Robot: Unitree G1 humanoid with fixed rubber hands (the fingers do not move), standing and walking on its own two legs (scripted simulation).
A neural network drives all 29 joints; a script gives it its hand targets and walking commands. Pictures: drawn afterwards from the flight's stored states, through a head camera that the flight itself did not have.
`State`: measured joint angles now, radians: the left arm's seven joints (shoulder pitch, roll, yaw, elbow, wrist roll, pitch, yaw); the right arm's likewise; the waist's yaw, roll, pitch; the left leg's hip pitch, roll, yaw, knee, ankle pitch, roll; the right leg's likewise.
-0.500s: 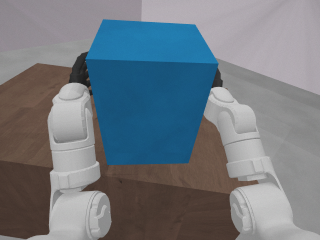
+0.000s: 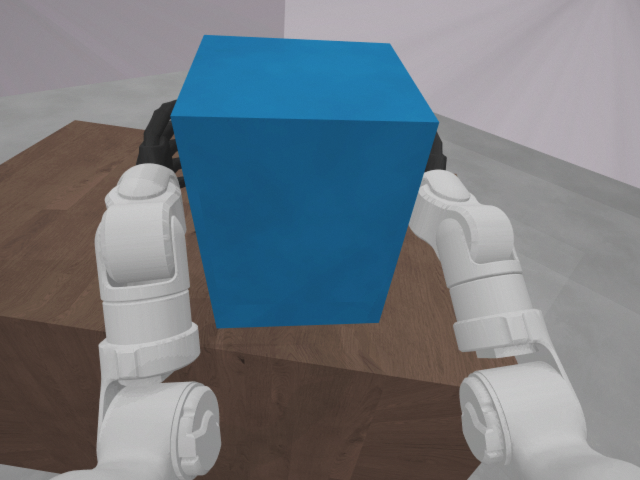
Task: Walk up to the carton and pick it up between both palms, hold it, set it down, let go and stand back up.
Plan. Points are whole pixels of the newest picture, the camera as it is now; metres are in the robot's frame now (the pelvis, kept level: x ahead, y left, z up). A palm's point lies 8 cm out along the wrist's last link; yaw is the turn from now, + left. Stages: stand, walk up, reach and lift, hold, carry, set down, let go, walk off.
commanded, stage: hold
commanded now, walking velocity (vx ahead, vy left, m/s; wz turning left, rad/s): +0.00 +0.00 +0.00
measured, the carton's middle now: (299, 192) +0.36 +0.01 +0.25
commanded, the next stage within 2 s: none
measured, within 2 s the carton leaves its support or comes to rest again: neither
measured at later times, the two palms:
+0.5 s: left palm (162, 172) +0.35 +0.15 +0.28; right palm (429, 181) +0.36 -0.13 +0.27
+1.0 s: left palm (155, 176) +0.35 +0.16 +0.27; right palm (423, 180) +0.36 -0.13 +0.27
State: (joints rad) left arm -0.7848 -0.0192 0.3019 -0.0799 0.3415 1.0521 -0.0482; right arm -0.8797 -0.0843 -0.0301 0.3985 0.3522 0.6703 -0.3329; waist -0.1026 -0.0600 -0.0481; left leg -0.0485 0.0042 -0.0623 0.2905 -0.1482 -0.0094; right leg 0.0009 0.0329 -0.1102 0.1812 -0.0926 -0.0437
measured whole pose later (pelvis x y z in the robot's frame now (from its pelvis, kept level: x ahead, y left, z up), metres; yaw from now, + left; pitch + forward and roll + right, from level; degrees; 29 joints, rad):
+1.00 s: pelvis +0.00 +0.00 +0.00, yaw +0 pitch -6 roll -1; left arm -0.79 -0.02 0.31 -0.06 0.35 1.04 -0.06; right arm -0.88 -0.08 -0.04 0.41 0.34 0.67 -0.34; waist -0.10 -0.06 -0.05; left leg -0.05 0.00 -0.06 0.30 -0.15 -0.01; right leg 0.00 0.03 -0.11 0.18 -0.09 -0.04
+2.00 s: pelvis +0.00 +0.00 +0.00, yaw +1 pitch -6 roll -1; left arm -0.80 -0.02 0.31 -0.04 0.34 1.04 -0.06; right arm -0.90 -0.08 -0.04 0.42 0.34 0.68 -0.34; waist -0.10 -0.06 -0.05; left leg -0.05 0.00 -0.06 0.29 -0.15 -0.01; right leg 0.00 0.03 -0.11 0.19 -0.10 -0.04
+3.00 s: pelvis +0.00 +0.00 +0.00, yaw +1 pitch -6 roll -1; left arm -0.79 -0.03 0.30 -0.08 0.34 1.05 -0.06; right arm -0.87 -0.09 -0.03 0.38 0.36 0.68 -0.35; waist -0.10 -0.05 -0.04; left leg -0.04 0.00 -0.06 0.29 -0.15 -0.01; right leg 0.02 0.03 -0.11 0.18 -0.10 -0.04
